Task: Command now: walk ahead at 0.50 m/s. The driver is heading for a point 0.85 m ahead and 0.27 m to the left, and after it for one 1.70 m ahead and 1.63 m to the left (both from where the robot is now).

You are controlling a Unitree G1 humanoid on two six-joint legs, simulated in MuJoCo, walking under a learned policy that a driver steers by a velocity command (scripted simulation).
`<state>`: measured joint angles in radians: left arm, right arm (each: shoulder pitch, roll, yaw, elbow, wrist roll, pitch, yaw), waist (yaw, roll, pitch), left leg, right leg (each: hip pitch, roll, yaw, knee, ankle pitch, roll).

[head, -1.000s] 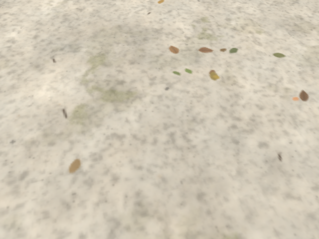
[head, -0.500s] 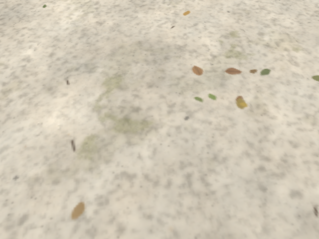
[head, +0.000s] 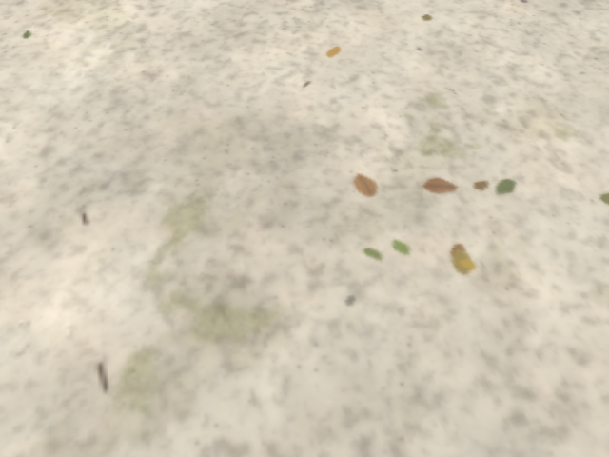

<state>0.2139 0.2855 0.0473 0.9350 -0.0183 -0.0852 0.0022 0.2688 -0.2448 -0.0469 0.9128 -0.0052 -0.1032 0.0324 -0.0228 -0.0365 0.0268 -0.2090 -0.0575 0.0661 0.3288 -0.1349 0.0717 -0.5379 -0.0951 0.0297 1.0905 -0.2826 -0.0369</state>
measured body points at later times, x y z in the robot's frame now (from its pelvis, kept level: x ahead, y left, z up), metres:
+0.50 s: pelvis +0.28 -0.07 -0.01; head +0.31 -0.08 +0.44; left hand +0.37 +0.21 -0.12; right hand +0.34 -0.34 -0.15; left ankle +0.21 +0.08 -0.66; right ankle +0.33 -0.16 -0.75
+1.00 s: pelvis +0.53 +0.03 -0.02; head +0.57 +0.06 +0.43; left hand +0.52 +0.33 -0.15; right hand +0.77 -0.17 -0.12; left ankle +0.57 +0.12 -0.75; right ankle +0.47 -0.15 -0.64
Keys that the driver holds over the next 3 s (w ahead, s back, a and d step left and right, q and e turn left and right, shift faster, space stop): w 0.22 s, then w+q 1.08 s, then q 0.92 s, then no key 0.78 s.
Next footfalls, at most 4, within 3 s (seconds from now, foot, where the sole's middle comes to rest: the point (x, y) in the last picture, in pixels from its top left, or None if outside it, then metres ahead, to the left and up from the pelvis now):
0.34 right None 0.37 -0.16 -0.78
0.88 left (245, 403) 0.61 0.13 -0.78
1.38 right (268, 276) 0.96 0.09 -0.78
1.84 left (181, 333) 0.79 0.30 -0.78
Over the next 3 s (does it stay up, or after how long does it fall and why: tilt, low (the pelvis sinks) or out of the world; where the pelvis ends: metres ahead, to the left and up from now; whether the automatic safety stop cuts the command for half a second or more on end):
stays up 0.83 0.18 -0.01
